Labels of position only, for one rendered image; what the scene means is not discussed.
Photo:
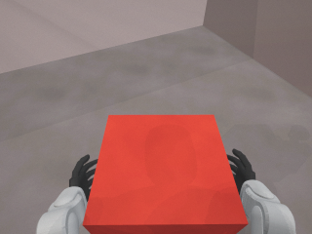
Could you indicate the robot right hand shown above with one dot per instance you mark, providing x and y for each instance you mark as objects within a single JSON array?
[{"x": 243, "y": 169}]

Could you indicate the robot left hand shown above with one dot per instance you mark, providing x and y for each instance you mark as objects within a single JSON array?
[{"x": 80, "y": 175}]

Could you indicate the carton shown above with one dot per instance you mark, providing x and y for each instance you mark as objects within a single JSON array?
[{"x": 163, "y": 174}]

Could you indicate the right robot forearm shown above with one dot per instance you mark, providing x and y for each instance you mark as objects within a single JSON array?
[{"x": 265, "y": 211}]

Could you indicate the left robot forearm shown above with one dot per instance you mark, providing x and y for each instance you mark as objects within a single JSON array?
[{"x": 66, "y": 213}]

